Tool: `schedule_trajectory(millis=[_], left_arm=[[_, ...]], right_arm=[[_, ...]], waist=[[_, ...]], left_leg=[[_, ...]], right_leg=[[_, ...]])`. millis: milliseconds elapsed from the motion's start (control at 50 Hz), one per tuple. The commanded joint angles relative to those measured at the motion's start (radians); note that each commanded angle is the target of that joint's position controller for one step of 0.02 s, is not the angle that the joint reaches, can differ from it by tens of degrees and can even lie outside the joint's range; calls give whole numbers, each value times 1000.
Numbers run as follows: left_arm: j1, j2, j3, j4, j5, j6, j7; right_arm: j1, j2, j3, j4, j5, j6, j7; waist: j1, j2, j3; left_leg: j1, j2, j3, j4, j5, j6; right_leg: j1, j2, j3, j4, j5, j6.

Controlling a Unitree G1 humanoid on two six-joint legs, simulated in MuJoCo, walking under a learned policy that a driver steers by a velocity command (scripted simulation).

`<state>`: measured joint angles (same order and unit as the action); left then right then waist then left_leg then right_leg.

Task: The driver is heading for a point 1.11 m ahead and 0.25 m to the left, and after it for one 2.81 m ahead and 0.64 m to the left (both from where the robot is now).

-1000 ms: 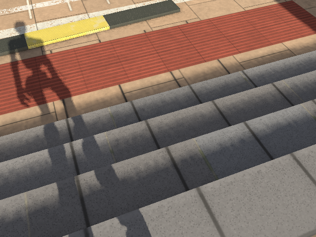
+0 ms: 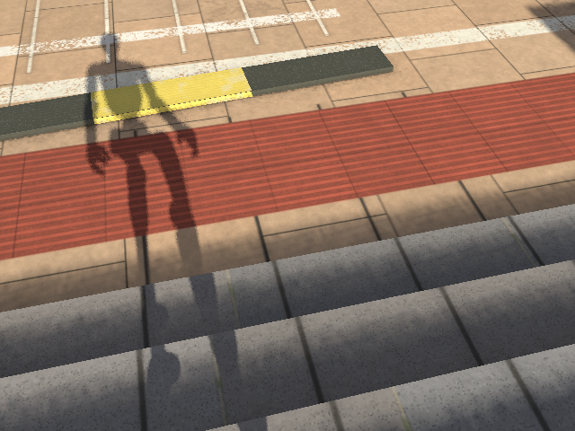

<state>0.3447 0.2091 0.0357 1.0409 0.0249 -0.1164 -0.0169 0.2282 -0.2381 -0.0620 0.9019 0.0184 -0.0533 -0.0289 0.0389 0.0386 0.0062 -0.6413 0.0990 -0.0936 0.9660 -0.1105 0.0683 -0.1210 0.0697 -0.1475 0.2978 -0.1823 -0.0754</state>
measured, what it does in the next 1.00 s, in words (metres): goes down, turning left: left foot, then right foot 0.16 m lower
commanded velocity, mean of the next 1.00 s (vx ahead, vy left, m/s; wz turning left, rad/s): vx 0.50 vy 0.00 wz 0.41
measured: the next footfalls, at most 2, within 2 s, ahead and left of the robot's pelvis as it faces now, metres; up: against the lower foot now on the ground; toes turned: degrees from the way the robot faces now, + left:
left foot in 0.28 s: +0.19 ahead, +0.16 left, +0.00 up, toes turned +11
right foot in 0.68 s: +0.51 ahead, +0.03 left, -0.16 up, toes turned +25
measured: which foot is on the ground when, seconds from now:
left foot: up 0.00-0.26, down 0.28-0.66, up 0.68-1.00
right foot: down 0.00-0.28, up 0.30-0.66, down 0.68-1.00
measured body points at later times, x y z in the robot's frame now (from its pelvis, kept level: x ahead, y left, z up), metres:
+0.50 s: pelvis +0.24 +0.08 -0.04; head +0.26 +0.09 +0.41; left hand +0.40 +0.38 -0.11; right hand +0.29 -0.17 -0.17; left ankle +0.15 +0.15 -0.74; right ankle +0.40 -0.05 -0.72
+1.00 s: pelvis +0.50 +0.14 -0.19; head +0.51 +0.14 +0.26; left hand +0.34 +0.34 -0.33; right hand +0.74 -0.02 -0.30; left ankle +0.53 +0.36 -0.84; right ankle +0.47 +0.02 -0.91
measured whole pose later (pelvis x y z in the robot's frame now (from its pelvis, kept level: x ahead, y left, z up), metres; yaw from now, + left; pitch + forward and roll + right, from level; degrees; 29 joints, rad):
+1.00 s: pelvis +0.50 +0.14 -0.19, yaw +24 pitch +3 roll -2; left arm 0.51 0.19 0.04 0.96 -0.01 -0.08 0.00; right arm 0.19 -0.22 -0.06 0.75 0.00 -0.04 0.00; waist 0.06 0.04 -0.06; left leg -0.81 0.11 -0.12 1.06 0.09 0.04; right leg -0.25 0.06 -0.01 0.65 -0.46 -0.05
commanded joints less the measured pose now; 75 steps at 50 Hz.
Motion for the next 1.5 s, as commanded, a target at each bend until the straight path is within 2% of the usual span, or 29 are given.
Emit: schedule_trajectory(millis=[20,200,260,280,300,320,340,380,440,500,640,680,720,740,760,780,820,900,1060,1120,1200,1260,1280,1300,1320,1340,1380,1420,1500], left_arm=[[-83,158,28,-76,14,-17,26],[72,154,37,-71,-22,28,33],[-165,226,52,-166,-33,22,46],[-323,247,58,-211,-50,-2,41],[-256,115,28,-269,-53,-42,22],[-218,140,22,-300,-64,-79,1],[-221,159,35,-298,-95,-77,-2],[-252,127,32,-314,-51,-31,24],[-156,112,24,-291,-20,-3,9],[-355,63,6,-366,24,-18,-36],[-157,91,37,-396,-22,24,-25],[222,103,57,-267,1,15,-31],[161,137,56,-274,-30,3,-46],[170,123,64,-271,-38,1,-34],[120,231,97,-243,-17,-1,-25],[65,155,70,-253,-14,-6,-22],[-61,97,29,-248,-20,-6,-16],[2,140,36,-187,-22,29,19],[302,88,26,-133,-42,42,70],[208,139,33,-177,-55,71,70],[206,131,40,-197,-71,108,96],[237,110,41,-122,-49,101,76],[364,5,28,-67,-61,78,48],[493,6,18,-107,-87,53,34],[430,25,17,-176,-115,41,43],[254,74,33,-196,-98,70,78],[172,27,14,-244,-98,107,107],[152,101,59,-211,-62,112,102],[-11,48,57,-280,-30,84,62]], right_arm=[[75,-22,-8,-27,-15,-6,22],[-77,-43,-21,-161,-2,16,80],[251,-117,-61,-100,-7,9,78],[540,-190,-97,-20,-15,-1,63],[441,-280,-98,-33,1,-13,46],[405,-185,-50,-81,-2,-33,58],[365,-125,-37,-87,-1,-37,65],[184,-129,-33,-135,25,-37,62],[82,-150,-33,-184,-26,-31,23],[226,-81,-13,-154,18,-30,-39],[212,-46,-6,-137,22,46,-71],[238,13,-2,-110,16,32,-30],[406,-15,2,-145,45,-12,10],[298,-64,-14,-125,43,-31,9],[265,-83,-11,-158,51,-36,-5],[208,-124,-25,-147,43,-26,-18],[143,-96,-28,-146,6,20,-28],[78,4,-2,-185,-23,13,10],[-322,-46,-4,-298,-28,-50,90],[-272,-5,10,-265,-15,-45,118],[-233,-53,1,-269,3,-28,99],[216,-137,-48,-109,-21,-34,80],[369,-163,-33,-59,-56,-37,85],[358,-230,-50,-45,-35,-21,95],[367,-289,-75,-19,-1,2,104],[298,-160,-44,-18,5,17,98],[150,-132,-22,6,-34,0,95],[-81,18,21,-33,-43,-48,88],[86,-43,9,59,-50,-64,14]], waist=[[-63,-63,-1],[22,-89,77],[-188,-100,-73],[-382,-18,-113],[-231,419,2],[-170,388,-93],[-126,171,-41],[-27,-178,-11],[45,-82,-31],[-70,-65,-25],[16,88,1],[134,-76,-105],[-15,-410,-176],[20,-310,-146],[-29,-303,-186],[-54,-115,-114],[-132,-18,70],[-98,-122,0],[81,-105,57],[76,-96,79],[83,-123,105],[-137,-59,-74],[-155,159,-225],[-72,418,-314],[-67,438,-375],[-93,105,-191],[-27,147,-76],[56,74,21],[4,104,24]], left_leg=[[165,-8,66,-44,206,-12],[-224,9,71,103,-112,24],[447,-138,286,-15,-92,68],[794,-168,267,-187,103,122],[768,60,-308,-498,269,284],[776,156,-600,-579,383,366],[731,174,-567,-546,293,330],[531,149,-488,-493,66,260],[176,72,-327,-400,184,238],[90,-130,-116,-329,-257,120],[220,-161,-158,155,-317,52],[-46,-263,-97,772,-558,2],[-400,-180,-216,824,-520,0],[-451,-176,-244,805,-411,-5],[-495,-129,-196,783,-310,-10],[-501,-85,-182,750,-242,-7],[-279,-18,-151,421,-131,-54],[-74,29,-21,129,102,-71],[-458,44,-82,-240,438,-21],[155,-76,53,-374,640,-44],[127,-1,-52,-622,503,-65],[707,54,-36,-574,538,-29],[1068,148,-71,-225,833,-12],[1116,260,-192,-179,893,-6],[1057,386,-450,-405,371,123],[854,279,-380,-603,-119,69],[551,366,-477,-684,-185,150],[223,195,-179,-630,-92,15],[329,151,-25,-646,239,52]], right_leg=[[-163,-250,63,-98,318,-126],[179,-427,120,212,538,-122],[-195,-322,-46,584,900,-54],[-465,-240,-51,992,715,3],[-766,-2,-8,1423,-310,65],[-832,-34,250,1361,-396,9],[-868,-62,276,1286,-338,-4],[-818,-115,255,1076,-242,0],[-490,-124,200,816,27,25],[-339,-42,150,292,710,-2],[-90,-116,171,-20,699,50],[325,-262,308,89,776,-41],[497,-417,515,345,876,-157],[404,-438,515,306,732,-212],[326,-535,799,171,170,-298],[194,-542,909,96,-11,-309],[-242,-391,648,74,149,-246],[-327,-261,418,67,332,-189],[128,-287,522,313,-84,-147],[-378,-186,354,314,-217,-103],[-90,-182,428,537,-191,-45],[-298,-86,380,1118,-286,35],[-621,35,403,1563,-793,76],[-790,-34,409,1760,-695,98],[-886,-26,350,1845,-579,118],[-927,-66,245,1670,-406,104],[-893,-133,234,1725,-227,64],[-670,-176,353,1321,22,-9],[-648,-151,345,799,209,31]])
